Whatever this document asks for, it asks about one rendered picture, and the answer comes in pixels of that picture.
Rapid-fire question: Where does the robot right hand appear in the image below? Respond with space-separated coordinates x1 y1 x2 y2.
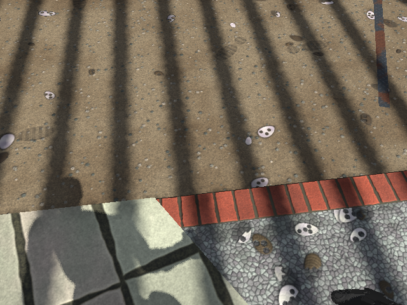
331 288 402 305

